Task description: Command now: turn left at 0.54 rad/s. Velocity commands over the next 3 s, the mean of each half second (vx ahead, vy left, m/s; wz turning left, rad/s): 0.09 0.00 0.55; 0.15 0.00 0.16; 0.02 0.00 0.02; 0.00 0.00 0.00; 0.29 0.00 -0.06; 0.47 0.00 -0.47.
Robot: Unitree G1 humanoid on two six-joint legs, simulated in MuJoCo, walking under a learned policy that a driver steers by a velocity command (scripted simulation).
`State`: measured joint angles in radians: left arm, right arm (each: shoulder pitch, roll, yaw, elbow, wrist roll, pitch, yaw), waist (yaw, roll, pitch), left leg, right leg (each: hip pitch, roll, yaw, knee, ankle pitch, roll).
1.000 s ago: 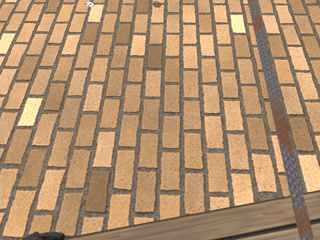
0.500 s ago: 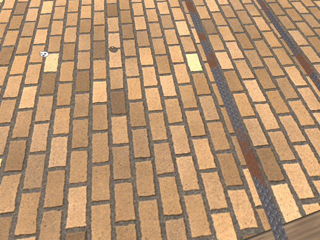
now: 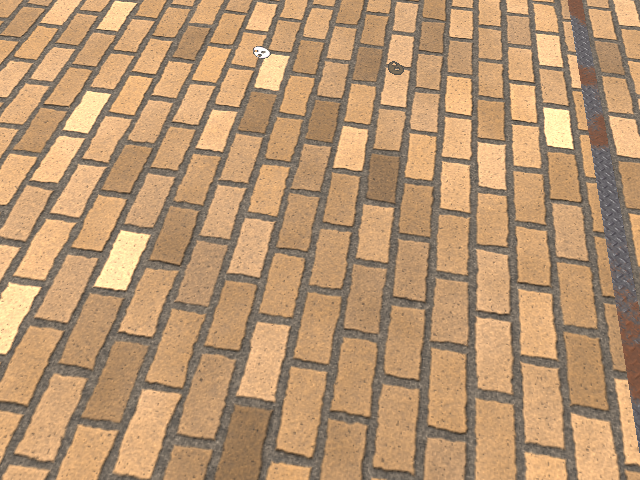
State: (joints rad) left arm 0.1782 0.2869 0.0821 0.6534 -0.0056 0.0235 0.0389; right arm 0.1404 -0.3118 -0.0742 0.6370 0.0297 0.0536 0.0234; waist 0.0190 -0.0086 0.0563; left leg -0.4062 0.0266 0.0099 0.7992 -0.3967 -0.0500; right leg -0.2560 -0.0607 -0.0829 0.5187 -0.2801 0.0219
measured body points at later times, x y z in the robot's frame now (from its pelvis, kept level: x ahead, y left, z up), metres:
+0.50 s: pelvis +0.03 +0.03 +0.01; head +0.04 +0.04 +0.46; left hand +0.12 +0.34 -0.08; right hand +0.23 -0.21 -0.08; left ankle +0.00 +0.12 -0.73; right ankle +0.08 -0.10 -0.72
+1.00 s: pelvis +0.13 +0.07 +0.00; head +0.15 +0.09 +0.45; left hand +0.12 +0.35 -0.13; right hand +0.39 -0.09 -0.08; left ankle +0.13 +0.19 -0.73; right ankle +0.11 -0.09 -0.73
